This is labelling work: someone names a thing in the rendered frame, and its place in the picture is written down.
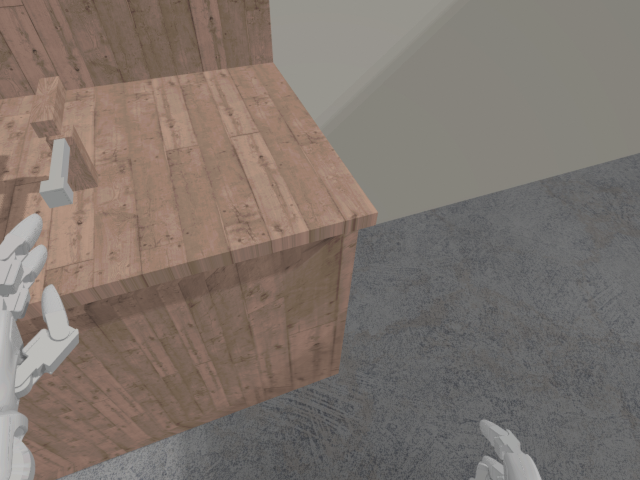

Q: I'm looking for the left robot hand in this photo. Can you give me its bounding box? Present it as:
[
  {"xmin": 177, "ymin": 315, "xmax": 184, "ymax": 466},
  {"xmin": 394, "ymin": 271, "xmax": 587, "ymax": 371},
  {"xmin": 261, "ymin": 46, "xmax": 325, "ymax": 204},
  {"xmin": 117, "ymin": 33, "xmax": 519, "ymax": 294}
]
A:
[{"xmin": 0, "ymin": 213, "xmax": 79, "ymax": 411}]

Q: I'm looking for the right robot hand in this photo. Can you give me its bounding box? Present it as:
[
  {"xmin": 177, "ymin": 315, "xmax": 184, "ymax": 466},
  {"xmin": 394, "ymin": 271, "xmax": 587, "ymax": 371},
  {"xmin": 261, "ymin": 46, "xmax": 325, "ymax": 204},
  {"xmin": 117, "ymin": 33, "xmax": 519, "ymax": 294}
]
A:
[{"xmin": 470, "ymin": 420, "xmax": 542, "ymax": 480}]

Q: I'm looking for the robot left forearm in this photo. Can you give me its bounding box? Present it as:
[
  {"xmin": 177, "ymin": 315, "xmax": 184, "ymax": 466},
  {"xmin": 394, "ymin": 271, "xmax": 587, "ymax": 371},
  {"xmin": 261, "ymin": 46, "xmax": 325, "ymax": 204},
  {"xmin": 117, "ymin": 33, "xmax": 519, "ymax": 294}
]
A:
[{"xmin": 0, "ymin": 410, "xmax": 35, "ymax": 480}]

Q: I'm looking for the tap lever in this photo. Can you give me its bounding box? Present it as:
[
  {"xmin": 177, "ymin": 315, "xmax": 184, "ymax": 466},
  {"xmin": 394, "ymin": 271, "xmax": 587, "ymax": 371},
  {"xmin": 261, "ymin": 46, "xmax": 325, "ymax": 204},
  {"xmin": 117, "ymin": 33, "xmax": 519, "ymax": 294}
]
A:
[{"xmin": 39, "ymin": 138, "xmax": 73, "ymax": 208}]

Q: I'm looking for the counter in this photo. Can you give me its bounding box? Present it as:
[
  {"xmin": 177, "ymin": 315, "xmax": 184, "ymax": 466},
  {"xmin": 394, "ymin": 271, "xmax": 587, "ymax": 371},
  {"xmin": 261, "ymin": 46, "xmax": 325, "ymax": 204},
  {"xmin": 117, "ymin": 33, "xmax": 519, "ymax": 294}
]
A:
[{"xmin": 0, "ymin": 0, "xmax": 378, "ymax": 480}]

